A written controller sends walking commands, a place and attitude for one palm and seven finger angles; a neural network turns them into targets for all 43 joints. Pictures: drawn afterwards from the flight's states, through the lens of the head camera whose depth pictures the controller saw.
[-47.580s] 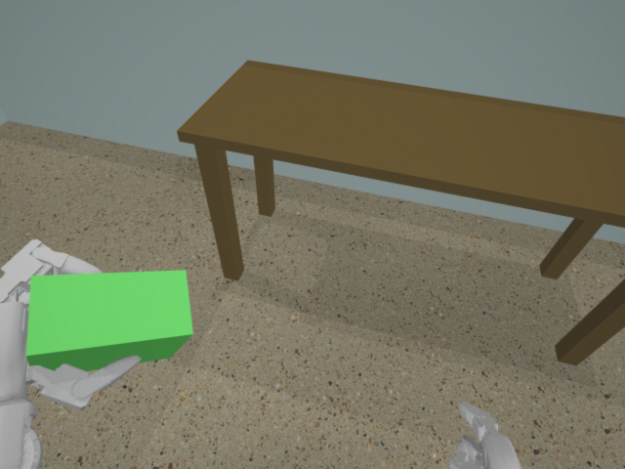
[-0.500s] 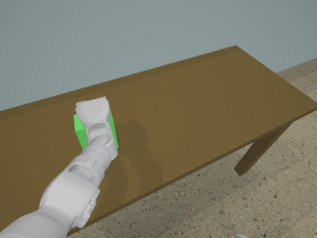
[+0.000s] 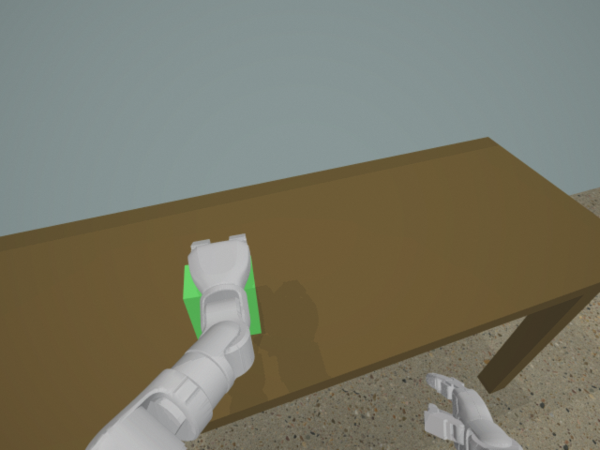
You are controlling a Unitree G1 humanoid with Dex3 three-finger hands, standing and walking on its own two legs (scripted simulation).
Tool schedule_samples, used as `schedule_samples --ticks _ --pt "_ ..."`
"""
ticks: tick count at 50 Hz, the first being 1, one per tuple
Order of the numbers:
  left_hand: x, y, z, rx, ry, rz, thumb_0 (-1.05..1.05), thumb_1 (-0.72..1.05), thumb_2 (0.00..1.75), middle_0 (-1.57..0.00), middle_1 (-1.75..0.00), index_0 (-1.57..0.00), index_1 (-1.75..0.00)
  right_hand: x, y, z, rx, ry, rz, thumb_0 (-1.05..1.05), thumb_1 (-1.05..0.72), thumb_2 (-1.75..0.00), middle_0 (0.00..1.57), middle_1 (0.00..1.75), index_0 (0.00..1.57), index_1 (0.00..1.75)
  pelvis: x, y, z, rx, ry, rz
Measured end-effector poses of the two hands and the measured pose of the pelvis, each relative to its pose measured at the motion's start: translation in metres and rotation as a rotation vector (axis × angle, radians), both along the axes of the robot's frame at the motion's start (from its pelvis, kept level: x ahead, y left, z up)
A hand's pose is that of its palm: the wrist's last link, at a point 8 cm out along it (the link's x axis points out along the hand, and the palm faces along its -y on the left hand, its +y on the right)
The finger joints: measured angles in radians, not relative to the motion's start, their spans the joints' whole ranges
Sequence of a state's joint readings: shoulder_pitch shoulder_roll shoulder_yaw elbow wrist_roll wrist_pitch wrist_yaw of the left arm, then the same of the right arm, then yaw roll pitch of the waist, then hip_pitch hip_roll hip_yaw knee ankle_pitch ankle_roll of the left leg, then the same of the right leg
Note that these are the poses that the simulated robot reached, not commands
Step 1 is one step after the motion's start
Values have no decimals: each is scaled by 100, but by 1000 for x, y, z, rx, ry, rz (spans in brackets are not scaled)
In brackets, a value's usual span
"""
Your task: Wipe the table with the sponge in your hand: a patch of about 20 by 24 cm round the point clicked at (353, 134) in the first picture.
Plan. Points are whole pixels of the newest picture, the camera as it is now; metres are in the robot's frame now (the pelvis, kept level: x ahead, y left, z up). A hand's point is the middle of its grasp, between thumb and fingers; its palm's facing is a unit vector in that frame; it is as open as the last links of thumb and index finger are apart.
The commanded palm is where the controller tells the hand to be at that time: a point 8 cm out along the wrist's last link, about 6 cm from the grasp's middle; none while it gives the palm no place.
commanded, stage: wipe back along the third lane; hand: left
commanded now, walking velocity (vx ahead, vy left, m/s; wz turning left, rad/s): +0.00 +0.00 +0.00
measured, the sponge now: (226, 308) +0.35 +0.17 -0.04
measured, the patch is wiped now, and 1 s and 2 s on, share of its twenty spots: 0.95 0.95 0.95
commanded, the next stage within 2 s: slide back across to the middle lane in 1.56 s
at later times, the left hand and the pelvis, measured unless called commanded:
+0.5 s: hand (236, 314) +0.30 +0.14 +0.02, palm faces -0.02 -0.03 -1.00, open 10.7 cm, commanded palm +0.25 +0.11 +0.05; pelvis -0.03 -0.02 +0.00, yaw -1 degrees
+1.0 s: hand (239, 319) +0.29 +0.13 +0.02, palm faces -0.03 -0.04 -1.00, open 10.7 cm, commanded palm +0.25 +0.10 +0.05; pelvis -0.02 -0.03 +0.00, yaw -1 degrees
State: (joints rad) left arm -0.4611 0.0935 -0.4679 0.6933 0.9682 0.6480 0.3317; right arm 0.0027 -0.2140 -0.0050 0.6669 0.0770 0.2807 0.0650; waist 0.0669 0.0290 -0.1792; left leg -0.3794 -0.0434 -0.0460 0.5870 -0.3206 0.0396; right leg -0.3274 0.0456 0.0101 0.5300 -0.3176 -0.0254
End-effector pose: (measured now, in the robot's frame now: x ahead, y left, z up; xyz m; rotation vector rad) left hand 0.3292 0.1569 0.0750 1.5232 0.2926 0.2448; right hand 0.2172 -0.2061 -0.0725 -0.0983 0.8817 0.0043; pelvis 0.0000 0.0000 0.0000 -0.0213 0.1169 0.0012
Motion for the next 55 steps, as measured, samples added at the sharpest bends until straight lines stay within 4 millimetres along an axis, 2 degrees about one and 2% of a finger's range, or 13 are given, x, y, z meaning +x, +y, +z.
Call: schedule_samples --ticks 4,9,20,26,32,46,55 --pt "-11 -5 0 1 -3 -11 -1 -49 100 -58 -138 -61 -138 -3 -1 1 10 -9 5 1 -90 -90 20 30 20 30 -4 -4 0 4 -16 -2" --pt "-24 -12 -1 1 -4 -17 -1 -49 100 -59 -137 -61 -138 -16 -6 -2 20 1 -2 1 -90 -90 20 30 20 30 -11 -8 0 8 -33 -6" --pt "-40 -21 0 2 -4 -13 -1 -49 100 -59 -137 -61 -138 -55 -31 -14 14 41 -60 2 -90 -90 20 30 20 30 -25 -19 1 18 -57 -19" --pt "-48 -27 -1 10 -4 -19 -1 -49 100 -59 -137 -61 -138 -65 -43 -16 14 40 -80 2 -90 -90 20 30 20 30 -28 -24 1 21 -66 -21" --pt "-53 -30 -2 3 -4 -15 -1 -49 100 -59 -138 -61 -138 -59 -47 -15 22 16 -75 2 -91 -90 20 30 20 30 -28 -28 2 24 -70 -22" --pt "-51 -32 -4 -1 20 -12 -1 -50 100 -61 -136 -63 -136 -23 -40 -3 35 -55 -28 2 -90 -90 20 30 20 30 -21 -33 1 27 -65 -16" --pt "-54 -32 -4 -3 1 -14 -1 -50 101 -61 -135 -63 -136 -17 -36 -3 42 -51 -14 2 -90 -90 20 30 20 30 -18 -32 0 27 -61 -14"
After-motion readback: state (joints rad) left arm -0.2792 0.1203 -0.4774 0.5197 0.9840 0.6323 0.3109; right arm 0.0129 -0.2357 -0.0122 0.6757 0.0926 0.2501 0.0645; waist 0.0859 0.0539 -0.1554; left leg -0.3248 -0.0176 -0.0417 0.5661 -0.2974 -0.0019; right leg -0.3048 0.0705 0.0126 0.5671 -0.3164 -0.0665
